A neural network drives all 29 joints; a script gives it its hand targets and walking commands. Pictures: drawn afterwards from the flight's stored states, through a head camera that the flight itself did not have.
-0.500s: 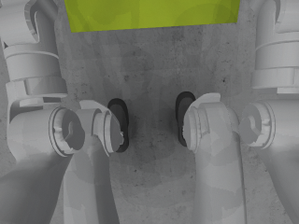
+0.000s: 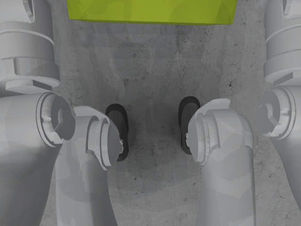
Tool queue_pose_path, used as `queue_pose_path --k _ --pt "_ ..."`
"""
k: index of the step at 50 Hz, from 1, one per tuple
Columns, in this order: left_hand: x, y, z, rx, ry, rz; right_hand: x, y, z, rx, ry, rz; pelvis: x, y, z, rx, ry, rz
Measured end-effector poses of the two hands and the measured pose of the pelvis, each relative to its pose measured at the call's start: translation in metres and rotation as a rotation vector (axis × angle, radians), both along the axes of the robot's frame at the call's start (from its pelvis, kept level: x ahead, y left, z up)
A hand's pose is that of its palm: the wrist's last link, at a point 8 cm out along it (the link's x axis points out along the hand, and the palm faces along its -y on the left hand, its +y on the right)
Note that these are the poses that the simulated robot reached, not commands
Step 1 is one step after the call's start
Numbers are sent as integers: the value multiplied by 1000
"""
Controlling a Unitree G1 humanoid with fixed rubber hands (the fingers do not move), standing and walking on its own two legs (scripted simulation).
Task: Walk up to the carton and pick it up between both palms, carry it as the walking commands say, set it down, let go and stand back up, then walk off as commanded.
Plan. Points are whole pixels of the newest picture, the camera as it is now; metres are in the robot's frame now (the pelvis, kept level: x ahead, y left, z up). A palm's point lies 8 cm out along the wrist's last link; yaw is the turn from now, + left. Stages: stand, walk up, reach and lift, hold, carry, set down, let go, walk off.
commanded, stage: set down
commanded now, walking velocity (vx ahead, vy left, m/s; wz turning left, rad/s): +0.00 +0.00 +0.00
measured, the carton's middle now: out of the picture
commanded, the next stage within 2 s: none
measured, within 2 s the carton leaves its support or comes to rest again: neither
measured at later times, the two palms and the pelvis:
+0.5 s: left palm out of the picture +0.59 +0.17 -0.20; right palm out of the picture +0.56 -0.21 -0.22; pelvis +0.01 +0.00 -0.03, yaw +1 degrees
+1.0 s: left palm out of the picture +0.58 +0.18 -0.22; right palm out of the picture +0.57 -0.20 -0.23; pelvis +0.02 +0.00 -0.03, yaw +1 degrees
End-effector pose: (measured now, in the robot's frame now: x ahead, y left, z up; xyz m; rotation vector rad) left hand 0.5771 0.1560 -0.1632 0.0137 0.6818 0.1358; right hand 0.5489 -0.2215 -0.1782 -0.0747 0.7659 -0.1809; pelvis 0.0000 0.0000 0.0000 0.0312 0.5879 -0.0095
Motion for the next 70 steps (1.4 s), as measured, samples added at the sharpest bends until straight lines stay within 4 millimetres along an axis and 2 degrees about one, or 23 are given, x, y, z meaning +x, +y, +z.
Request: queue_pose_path --k 6,8,15,20,28,40,70 --pt "-6 2 -38 -5 106 -18 -12 -2 -43 35 103 12 7 -3 -3 9 44 1" --pt "-4 5 -44 4 107 -14 -10 2 -48 66 83 23 10 -4 -5 11 55 4" --pt "9 8 -38 2 45 5 7 6 -41 44 16 3 14 -3 -19 7 23 9" --pt "10 8 -34 -8 24 -1 6 6 -40 37 6 -3 13 -2 -25 2 6 10" --pt "9 12 -40 -9 38 3 9 8 -43 47 11 14 14 -1 -26 -1 13 14" --pt "4 25 -60 -15 76 17 17 17 -52 57 13 51 18 1 -30 -8 33 30" --pt "4 26 -61 -29 64 -6 17 16 -54 79 -2 56 18 1 -34 -10 22 31"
